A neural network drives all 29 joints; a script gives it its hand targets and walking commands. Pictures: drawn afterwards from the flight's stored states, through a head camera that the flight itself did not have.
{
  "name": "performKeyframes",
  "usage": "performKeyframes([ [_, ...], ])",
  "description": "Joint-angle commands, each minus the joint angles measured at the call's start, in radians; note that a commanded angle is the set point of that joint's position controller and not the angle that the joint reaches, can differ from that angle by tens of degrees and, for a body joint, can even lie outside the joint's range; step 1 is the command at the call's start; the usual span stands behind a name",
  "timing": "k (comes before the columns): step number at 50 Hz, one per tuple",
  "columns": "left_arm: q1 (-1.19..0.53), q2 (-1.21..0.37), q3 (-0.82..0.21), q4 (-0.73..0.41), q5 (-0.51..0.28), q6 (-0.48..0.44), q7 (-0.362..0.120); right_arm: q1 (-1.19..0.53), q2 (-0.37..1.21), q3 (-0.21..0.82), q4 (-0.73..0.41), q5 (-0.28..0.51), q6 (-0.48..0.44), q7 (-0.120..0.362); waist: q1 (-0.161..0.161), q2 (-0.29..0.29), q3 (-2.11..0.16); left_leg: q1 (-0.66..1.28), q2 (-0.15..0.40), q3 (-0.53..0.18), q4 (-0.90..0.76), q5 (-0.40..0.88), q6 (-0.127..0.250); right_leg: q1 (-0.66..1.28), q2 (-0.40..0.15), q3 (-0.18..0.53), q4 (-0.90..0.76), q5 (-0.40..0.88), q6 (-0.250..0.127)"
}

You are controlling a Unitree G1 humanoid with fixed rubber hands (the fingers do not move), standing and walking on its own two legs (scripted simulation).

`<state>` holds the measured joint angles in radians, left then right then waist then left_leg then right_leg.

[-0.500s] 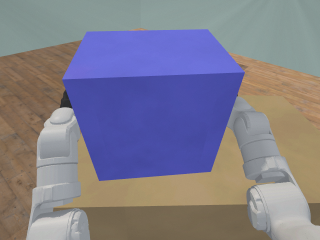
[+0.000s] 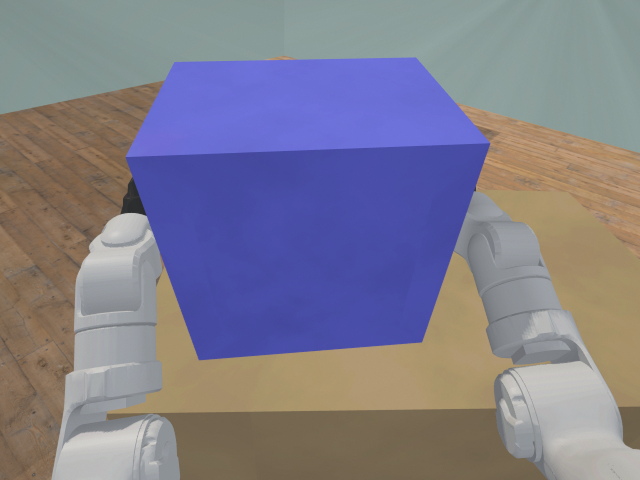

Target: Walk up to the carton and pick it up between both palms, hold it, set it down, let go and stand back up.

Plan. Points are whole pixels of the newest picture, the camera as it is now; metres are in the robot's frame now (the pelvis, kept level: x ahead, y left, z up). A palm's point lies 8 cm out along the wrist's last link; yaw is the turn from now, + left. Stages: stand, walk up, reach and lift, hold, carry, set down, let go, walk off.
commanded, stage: hold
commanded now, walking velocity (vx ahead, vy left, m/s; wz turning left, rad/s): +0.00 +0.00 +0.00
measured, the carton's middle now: (305, 210) +0.37 +0.00 +0.21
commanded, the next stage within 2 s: none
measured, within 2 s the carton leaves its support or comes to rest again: neither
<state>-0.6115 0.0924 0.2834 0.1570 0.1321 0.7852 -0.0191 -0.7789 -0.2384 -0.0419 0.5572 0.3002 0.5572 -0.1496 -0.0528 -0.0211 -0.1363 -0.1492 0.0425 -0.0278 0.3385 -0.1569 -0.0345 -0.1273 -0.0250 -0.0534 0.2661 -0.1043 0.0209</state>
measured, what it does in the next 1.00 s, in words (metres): stands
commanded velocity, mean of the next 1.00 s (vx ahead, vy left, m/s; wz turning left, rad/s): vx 0.00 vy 0.00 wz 0.00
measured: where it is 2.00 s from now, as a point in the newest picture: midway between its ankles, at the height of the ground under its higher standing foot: outside the picture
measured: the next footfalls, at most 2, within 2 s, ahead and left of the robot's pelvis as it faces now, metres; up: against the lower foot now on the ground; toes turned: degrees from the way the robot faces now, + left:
none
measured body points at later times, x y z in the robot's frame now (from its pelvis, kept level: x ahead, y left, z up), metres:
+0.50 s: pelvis +0.00 +0.00 +0.00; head -0.06 +0.02 +0.45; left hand +0.37 +0.19 +0.21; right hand +0.39 -0.19 +0.23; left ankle +0.02 +0.14 -0.75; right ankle +0.03 -0.13 -0.75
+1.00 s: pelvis +0.00 +0.00 +0.00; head -0.06 +0.02 +0.45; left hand +0.37 +0.19 +0.21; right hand +0.39 -0.19 +0.23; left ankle +0.02 +0.14 -0.75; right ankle +0.03 -0.13 -0.75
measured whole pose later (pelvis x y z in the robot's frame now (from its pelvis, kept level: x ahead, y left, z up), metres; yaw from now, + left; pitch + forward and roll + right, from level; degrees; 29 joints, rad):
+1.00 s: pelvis +0.00 +0.00 +0.00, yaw +0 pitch -2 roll -1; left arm -0.59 0.08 0.29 0.12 0.14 0.79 -0.02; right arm -0.76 -0.24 -0.04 0.52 0.31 0.57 -0.15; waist -0.05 -0.02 -0.14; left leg -0.14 0.04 -0.03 0.33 -0.16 -0.03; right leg -0.12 -0.03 -0.05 0.26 -0.11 0.02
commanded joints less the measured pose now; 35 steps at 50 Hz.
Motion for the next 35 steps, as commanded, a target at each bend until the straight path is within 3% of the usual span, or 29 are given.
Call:
performKeyframes([
  [1,-0.867,-0.517,-0.455,-0.232,-0.187,-0.09,-0.142,-0.83,0.65,0.301,-0.403,0.15,-0.06,0.168,-0.004,0.051,-0.415,0.023,-0.095,0.027,-0.043,0.181,-0.008,0.224,0.087,0.032,0.013,0.133,0.009],
  [2,-0.861,-0.499,-0.428,-0.169,-0.173,-0.081,-0.145,-0.824,0.642,0.283,-0.348,0.135,-0.052,0.167,-0.006,0.037,-0.364,-0.002,-0.098,0.03,-0.058,0.141,0.0,0.218,0.084,0.032,0.008,0.101,0.011],
  [3,-0.857,-0.52,-0.45,-0.183,-0.184,-0.083,-0.149,-0.843,0.655,0.28,-0.411,0.124,-0.062,0.166,-0.015,0.026,-0.392,0.003,-0.102,0.031,-0.056,0.144,0.004,0.226,0.081,0.039,0.007,0.121,0.011],
  [4,-0.861,-0.514,-0.457,-0.213,-0.187,-0.09,-0.15,-0.84,0.66,0.291,-0.402,0.134,-0.063,0.167,-0.005,0.045,-0.412,0.008,-0.098,0.024,-0.053,0.157,0.002,0.229,0.085,0.04,0.015,0.128,0.006],
  [6,-0.871,-0.546,-0.514,-0.301,-0.226,-0.101,-0.136,-0.82,0.662,0.303,-0.468,0.166,-0.069,0.17,-0.018,0.065,-0.513,0.054,-0.098,0.02,-0.027,0.262,-0.024,0.246,0.098,0.026,0.032,0.211,0.009],
  [9,-0.834,-0.482,-0.423,-0.165,-0.18,-0.078,-0.146,-0.824,0.628,0.299,-0.396,0.148,-0.048,0.163,-0.002,0.015,-0.375,0.011,-0.099,0.028,-0.047,0.195,0.0,0.23,0.091,0.036,0.012,0.159,0.015],
  [11,-0.834,-0.514,-0.451,-0.206,-0.186,-0.083,-0.152,-0.817,0.657,0.305,-0.415,0.141,-0.057,0.162,-0.006,0.026,-0.426,0.022,-0.097,0.027,-0.05,0.191,-0.002,0.24,0.085,0.038,0.014,0.15,0.008],
  [12,-0.852,-0.517,-0.469,-0.232,-0.201,-0.085,-0.151,-0.793,0.643,0.296,-0.383,0.15,-0.051,0.163,-0.03,0.044,-0.415,0.03,-0.098,0.026,-0.046,0.207,-0.015,0.24,0.09,0.034,0.014,0.16,0.007],
  [13,-0.86,-0.5,-0.445,-0.221,-0.183,-0.085,-0.149,-0.817,0.654,0.308,-0.395,0.158,-0.052,0.165,-0.007,0.031,-0.401,0.03,-0.104,0.027,-0.044,0.204,-0.008,0.228,0.088,0.039,0.017,0.156,0.014],
  [14,-0.865,-0.508,-0.441,-0.232,-0.182,-0.085,-0.146,-0.818,0.648,0.309,-0.381,0.154,-0.051,0.164,-0.004,0.054,-0.423,0.024,-0.098,0.027,-0.049,0.203,-0.011,0.252,0.088,0.03,0.021,0.157,0.01],
  [17,-0.854,-0.529,-0.463,-0.224,-0.193,-0.082,-0.146,-0.803,0.639,0.286,-0.381,0.146,-0.053,0.167,-0.026,0.07,-0.396,0.025,-0.098,0.031,-0.049,0.184,-0.017,0.217,0.089,0.03,0.013,0.129,0.004],
  [20,-0.852,-0.522,-0.448,-0.211,-0.188,-0.082,-0.141,-0.836,0.641,0.308,-0.411,0.157,-0.056,0.171,0.003,0.038,-0.423,0.029,-0.094,0.025,-0.046,0.208,-0.009,0.228,0.095,0.03,0.014,0.149,0.004],
  [22,-0.822,-0.505,-0.432,-0.177,-0.172,-0.077,-0.143,-0.822,0.633,0.296,-0.386,0.153,-0.054,0.169,0.001,0.033,-0.359,0.013,-0.096,0.029,-0.049,0.192,-0.006,0.222,0.092,0.036,0.01,0.134,0.008],
  [24,-0.847,-0.531,-0.465,-0.227,-0.181,-0.082,-0.146,-0.831,0.65,0.297,-0.402,0.158,-0.063,0.171,-0.001,0.067,-0.411,0.022,-0.093,0.025,-0.041,0.206,-0.013,0.247,0.092,0.037,0.02,0.149,0.0],
  [25,-0.863,-0.534,-0.486,-0.278,-0.206,-0.092,-0.143,-0.809,0.653,0.305,-0.43,0.168,-0.064,0.173,-0.005,0.056,-0.46,0.037,-0.095,0.022,-0.032,0.254,-0.018,0.25,0.097,0.033,0.026,0.192,0.002],
  [27,-0.835,-0.512,-0.477,-0.26,-0.196,-0.086,-0.133,-0.833,0.634,0.323,-0.469,0.177,-0.063,0.17,0.004,0.041,-0.476,0.056,-0.095,0.021,-0.017,0.292,-0.02,0.245,0.103,0.03,0.031,0.228,0.009],
  [30,-0.821,-0.505,-0.452,-0.227,-0.189,-0.079,-0.142,-0.776,0.627,0.303,-0.4,0.159,-0.049,0.166,-0.007,0.014,-0.395,0.029,-0.092,0.02,-0.044,0.219,-0.008,0.241,0.092,0.039,0.011,0.168,0.007],
  [31,-0.826,-0.511,-0.463,-0.205,-0.19,-0.077,-0.149,-0.786,0.627,0.281,-0.395,0.155,-0.051,0.166,-0.017,0.038,-0.356,0.009,-0.092,0.023,-0.051,0.188,-0.008,0.214,0.09,0.037,0.003,0.136,0.003],
  [33,-0.836,-0.513,-0.449,-0.198,-0.176,-0.075,-0.153,-0.811,0.633,0.283,-0.391,0.153,-0.053,0.171,-0.006,0.071,-0.378,0.008,-0.098,0.024,-0.056,0.172,-0.012,0.233,0.087,0.033,0.01,0.12,0.005],
  [35,-0.856,-0.531,-0.488,-0.278,-0.208,-0.09,-0.139,-0.844,0.644,0.314,-0.464,0.17,-0.07,0.172,-0.003,0.066,-0.489,0.041,-0.094,0.022,-0.033,0.233,-0.016,0.256,0.096,0.037,0.028,0.185,0.001],
])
